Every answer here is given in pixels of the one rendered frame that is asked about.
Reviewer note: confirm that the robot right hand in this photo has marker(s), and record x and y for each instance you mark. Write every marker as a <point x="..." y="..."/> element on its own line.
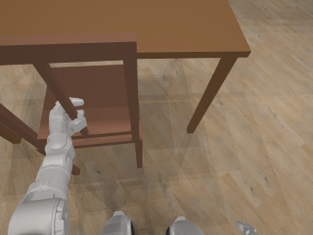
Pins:
<point x="246" y="229"/>

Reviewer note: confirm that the left robot upper arm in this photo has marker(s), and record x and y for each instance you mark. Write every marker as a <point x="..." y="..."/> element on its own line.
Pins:
<point x="41" y="217"/>

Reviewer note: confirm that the left robot forearm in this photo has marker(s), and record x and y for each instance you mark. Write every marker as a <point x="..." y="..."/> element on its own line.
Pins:
<point x="54" y="174"/>

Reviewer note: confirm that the robot left hand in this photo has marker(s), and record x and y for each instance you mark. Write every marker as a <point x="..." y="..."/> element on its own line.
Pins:
<point x="60" y="121"/>

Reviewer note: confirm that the table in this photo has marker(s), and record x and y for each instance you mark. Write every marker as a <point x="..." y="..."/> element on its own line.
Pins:
<point x="165" y="29"/>

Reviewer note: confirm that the robot right thigh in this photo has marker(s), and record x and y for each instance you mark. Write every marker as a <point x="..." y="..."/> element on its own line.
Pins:
<point x="184" y="227"/>

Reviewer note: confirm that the robot left thigh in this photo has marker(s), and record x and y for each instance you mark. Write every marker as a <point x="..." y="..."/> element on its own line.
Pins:
<point x="117" y="225"/>

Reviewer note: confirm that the chair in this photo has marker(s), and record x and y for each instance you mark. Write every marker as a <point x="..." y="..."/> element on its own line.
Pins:
<point x="110" y="92"/>

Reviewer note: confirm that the robot thigh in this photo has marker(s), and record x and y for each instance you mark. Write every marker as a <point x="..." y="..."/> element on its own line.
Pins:
<point x="184" y="227"/>
<point x="117" y="225"/>

